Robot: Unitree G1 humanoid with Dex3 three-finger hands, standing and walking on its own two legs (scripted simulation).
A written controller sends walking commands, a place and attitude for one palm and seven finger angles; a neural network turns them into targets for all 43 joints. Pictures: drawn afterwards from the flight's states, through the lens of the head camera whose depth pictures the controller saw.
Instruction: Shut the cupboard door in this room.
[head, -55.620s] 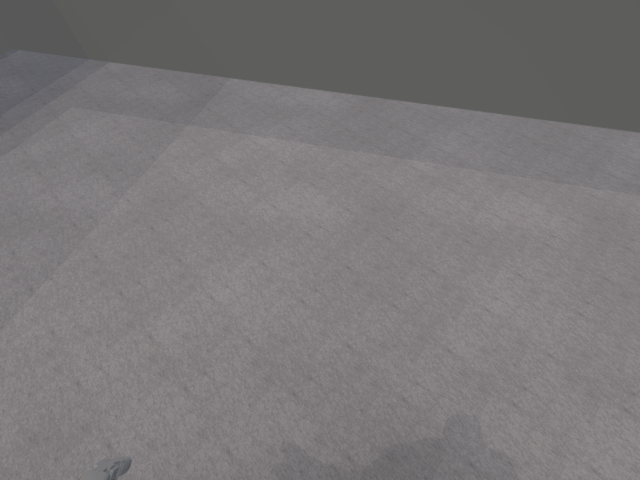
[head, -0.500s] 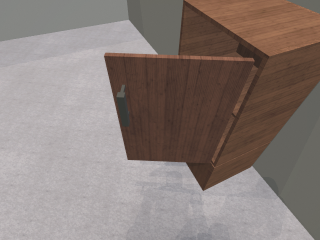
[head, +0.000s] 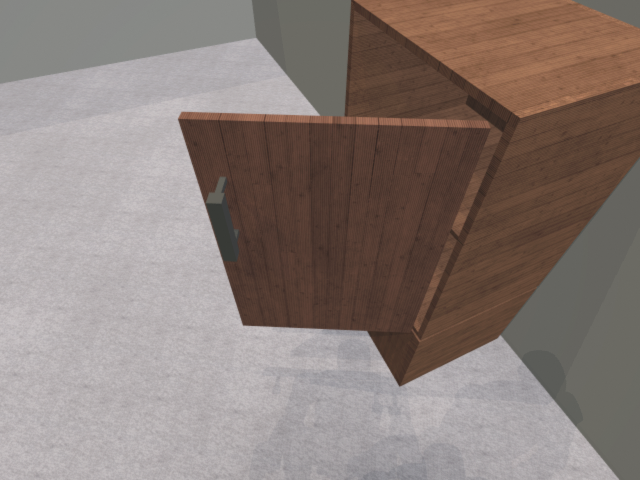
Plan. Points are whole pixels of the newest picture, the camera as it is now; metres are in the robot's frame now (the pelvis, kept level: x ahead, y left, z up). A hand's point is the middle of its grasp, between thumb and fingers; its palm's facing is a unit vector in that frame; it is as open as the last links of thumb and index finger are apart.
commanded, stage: come to a stop and stand still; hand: left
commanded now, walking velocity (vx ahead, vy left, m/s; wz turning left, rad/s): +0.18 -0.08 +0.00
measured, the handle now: (226, 220) +0.49 +0.19 +0.01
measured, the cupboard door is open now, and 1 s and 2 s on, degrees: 63 63 63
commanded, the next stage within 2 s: look again from close up in 1.24 s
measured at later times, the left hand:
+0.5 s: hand out of the picture +0.01 +0.14 -0.18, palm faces +0.05 -0.98 -0.21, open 7.3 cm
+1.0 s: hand out of the picture -0.03 +0.24 -0.17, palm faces +0.03 -0.97 -0.26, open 7.4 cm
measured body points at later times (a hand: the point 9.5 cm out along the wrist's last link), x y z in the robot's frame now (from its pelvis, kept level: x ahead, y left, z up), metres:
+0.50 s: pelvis +0.02 -0.03 +0.00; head +0.05 -0.03 +0.44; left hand +0.01 +0.19 -0.16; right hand +0.05 -0.26 -0.16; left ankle -0.04 +0.08 -0.74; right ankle -0.02 -0.12 -0.74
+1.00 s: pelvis -0.06 +0.03 +0.00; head -0.06 +0.04 +0.45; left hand -0.03 +0.29 -0.15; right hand -0.01 -0.21 -0.15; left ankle -0.02 +0.08 -0.74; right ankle -0.02 -0.12 -0.74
